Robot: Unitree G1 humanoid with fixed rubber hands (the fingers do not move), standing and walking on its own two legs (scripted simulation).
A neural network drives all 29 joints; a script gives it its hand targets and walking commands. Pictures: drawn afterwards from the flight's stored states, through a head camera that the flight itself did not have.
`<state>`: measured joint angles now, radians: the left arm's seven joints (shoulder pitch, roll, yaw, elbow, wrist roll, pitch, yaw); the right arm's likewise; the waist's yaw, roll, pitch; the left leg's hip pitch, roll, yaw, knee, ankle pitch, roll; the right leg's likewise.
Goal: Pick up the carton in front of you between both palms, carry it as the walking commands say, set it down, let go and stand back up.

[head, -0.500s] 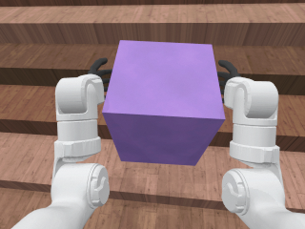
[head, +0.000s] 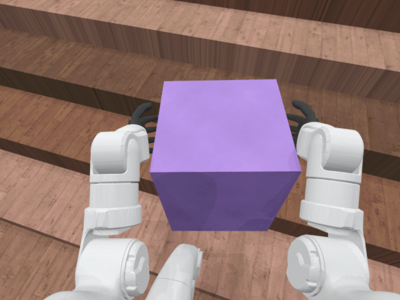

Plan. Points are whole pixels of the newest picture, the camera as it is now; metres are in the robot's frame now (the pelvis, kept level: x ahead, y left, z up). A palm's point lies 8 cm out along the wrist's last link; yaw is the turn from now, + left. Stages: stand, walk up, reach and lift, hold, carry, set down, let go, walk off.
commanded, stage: carry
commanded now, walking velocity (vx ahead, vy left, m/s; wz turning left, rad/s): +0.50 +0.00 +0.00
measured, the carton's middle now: (219, 161) +0.37 +0.05 +0.04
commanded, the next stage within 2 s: none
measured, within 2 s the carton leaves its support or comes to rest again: neither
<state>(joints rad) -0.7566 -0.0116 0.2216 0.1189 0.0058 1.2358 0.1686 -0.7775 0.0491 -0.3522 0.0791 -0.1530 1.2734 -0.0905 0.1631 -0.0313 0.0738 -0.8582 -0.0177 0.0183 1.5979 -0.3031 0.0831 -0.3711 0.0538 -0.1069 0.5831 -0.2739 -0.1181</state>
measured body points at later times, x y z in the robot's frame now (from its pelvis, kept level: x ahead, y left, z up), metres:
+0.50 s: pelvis +0.27 +0.10 +0.12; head +0.31 +0.09 +0.57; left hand +0.68 +0.18 +0.26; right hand +0.63 -0.12 +0.25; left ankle +0.36 +0.16 -0.58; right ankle +0.20 +0.00 -0.40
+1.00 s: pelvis +0.57 +0.03 +0.25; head +0.60 +0.05 +0.70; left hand +0.94 +0.21 +0.37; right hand +0.97 -0.09 +0.38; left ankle +0.44 +0.15 -0.29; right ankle +0.64 -0.05 -0.43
